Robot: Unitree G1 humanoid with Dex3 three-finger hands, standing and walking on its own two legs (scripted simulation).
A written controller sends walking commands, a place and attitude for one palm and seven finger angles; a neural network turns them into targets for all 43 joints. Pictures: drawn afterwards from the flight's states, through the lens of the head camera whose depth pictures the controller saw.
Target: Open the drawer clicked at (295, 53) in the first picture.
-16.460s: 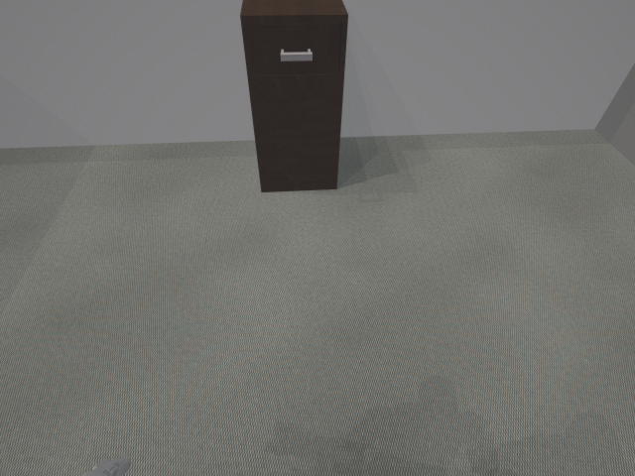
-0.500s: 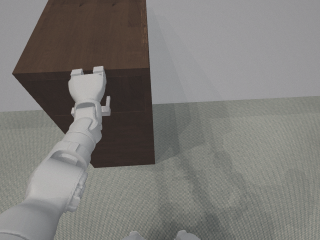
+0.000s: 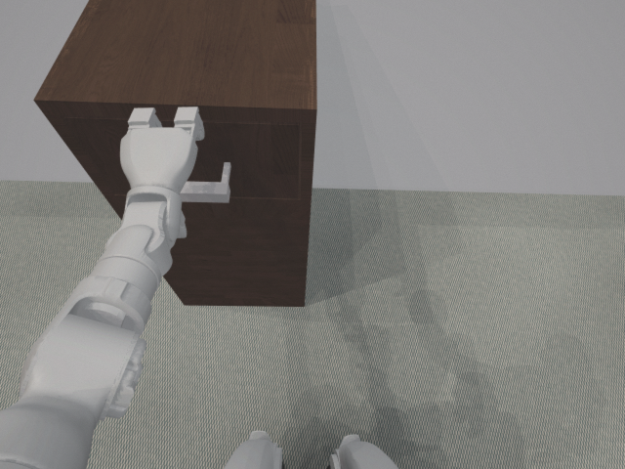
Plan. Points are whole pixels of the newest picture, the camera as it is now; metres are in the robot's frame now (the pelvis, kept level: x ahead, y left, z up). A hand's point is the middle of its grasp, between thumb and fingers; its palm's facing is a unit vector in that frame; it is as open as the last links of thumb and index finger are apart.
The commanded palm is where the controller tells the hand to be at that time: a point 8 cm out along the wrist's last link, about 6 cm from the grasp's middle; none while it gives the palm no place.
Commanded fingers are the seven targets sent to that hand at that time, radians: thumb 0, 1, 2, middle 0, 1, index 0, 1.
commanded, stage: move the hooked fingers above the handle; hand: left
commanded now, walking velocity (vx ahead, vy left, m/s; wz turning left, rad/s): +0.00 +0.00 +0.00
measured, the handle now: (193, 180) +0.55 +0.16 -0.03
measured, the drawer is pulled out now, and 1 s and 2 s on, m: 0.00 0.00 0.00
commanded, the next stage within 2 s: lower the fingers behind the handle in 1.70 s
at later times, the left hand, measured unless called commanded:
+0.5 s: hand (208, 188) +0.50 +0.13 +0.01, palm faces +0.12 -0.11 -0.99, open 13.8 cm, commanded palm +0.49 +0.16 +0.08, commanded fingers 0.00 -0.50 0.30 -0.30 -1.20 -0.30 -1.20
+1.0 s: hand (179, 206) +0.47 +0.16 +0.01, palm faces -0.14 -0.03 -0.99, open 13.7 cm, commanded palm +0.47 +0.16 +0.08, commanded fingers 0.00 -0.50 0.30 -0.30 -1.20 -0.30 -1.20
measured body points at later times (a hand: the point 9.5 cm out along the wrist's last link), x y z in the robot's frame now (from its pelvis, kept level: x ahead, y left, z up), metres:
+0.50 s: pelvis +0.00 +0.01 -0.01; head +0.11 +0.01 +0.42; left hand +0.49 +0.13 +0.06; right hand +0.01 -0.27 -0.14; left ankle +0.02 +0.09 -0.67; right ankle -0.01 -0.10 -0.67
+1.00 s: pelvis +0.00 +0.00 +0.02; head +0.09 -0.01 +0.46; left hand +0.47 +0.16 +0.07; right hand +0.00 -0.28 -0.10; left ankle +0.02 +0.09 -0.68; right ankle -0.01 -0.10 -0.68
